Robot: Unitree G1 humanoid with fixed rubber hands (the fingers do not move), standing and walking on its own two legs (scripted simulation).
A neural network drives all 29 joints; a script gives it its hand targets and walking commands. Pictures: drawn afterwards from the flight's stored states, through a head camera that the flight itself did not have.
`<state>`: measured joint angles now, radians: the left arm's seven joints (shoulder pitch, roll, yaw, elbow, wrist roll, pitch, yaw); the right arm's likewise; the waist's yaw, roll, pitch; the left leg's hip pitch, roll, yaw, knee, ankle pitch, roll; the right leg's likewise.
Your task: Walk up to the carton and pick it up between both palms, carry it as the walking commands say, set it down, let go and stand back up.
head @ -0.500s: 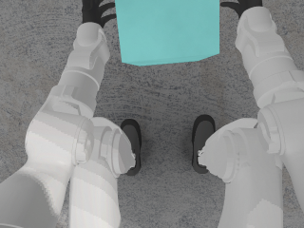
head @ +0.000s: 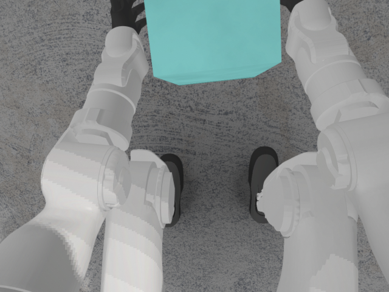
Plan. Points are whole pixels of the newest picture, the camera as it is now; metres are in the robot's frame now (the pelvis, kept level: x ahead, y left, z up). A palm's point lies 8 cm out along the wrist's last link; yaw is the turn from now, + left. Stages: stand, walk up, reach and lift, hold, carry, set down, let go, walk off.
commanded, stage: reach and lift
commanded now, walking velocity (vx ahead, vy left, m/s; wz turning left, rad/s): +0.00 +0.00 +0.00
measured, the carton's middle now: (212, 36) +0.52 -0.01 -0.25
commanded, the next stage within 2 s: none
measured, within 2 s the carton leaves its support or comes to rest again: leaves its support in 0.22 s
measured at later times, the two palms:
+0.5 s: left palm (127, 13) +0.53 +0.11 -0.14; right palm out of the picture +0.54 -0.16 -0.15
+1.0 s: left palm (106, 5) +0.52 +0.11 -0.08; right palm out of the picture +0.54 -0.16 -0.08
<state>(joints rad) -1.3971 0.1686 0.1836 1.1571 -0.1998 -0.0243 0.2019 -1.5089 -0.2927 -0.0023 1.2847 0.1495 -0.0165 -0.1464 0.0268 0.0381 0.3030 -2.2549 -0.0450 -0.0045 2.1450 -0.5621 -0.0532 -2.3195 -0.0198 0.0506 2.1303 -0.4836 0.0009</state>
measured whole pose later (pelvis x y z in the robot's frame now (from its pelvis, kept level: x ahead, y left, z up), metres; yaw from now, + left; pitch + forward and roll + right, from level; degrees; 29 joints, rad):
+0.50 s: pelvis +0.01 +0.01 -0.01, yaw -1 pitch +40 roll +3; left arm -1.26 0.04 0.39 0.89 0.02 0.16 0.16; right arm -1.36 -0.25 -0.17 1.08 -0.01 0.17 -0.10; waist 0.03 0.03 0.16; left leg -2.29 -0.07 -0.02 2.20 -0.61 -0.07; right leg -2.36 0.01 0.07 2.17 -0.51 0.03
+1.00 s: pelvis +0.02 +0.00 +0.03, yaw -2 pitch +43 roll +3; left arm -1.13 -0.07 0.52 0.64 0.15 0.25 0.14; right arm -1.27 -0.14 -0.29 0.89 -0.14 0.26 -0.08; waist 0.03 0.01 0.04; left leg -2.21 -0.06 -0.02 2.07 -0.61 -0.06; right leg -2.29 0.03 0.07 2.04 -0.51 0.03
